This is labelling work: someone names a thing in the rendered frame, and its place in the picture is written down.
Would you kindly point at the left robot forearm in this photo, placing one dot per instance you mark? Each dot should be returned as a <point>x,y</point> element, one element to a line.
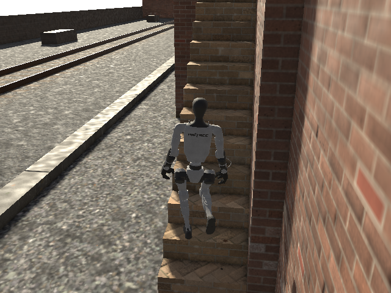
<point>169,160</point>

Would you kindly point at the left robot hand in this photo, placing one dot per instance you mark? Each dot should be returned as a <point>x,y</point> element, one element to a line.
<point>163,172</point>

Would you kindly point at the right robot hand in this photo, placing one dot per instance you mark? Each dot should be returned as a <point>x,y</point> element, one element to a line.
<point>221,175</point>

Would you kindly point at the robot left upper arm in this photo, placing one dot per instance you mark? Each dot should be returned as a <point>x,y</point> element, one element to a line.
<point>178,129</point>

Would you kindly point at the robot right upper arm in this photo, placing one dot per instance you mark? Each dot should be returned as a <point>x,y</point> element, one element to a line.
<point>219,141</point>

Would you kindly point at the right robot shin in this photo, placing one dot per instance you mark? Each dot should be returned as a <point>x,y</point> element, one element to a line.
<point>206,202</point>

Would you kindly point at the robot torso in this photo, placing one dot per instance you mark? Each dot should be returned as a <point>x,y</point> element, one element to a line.
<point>197,142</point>

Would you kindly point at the right robot forearm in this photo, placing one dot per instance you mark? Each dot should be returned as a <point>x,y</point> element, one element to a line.
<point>222,164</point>

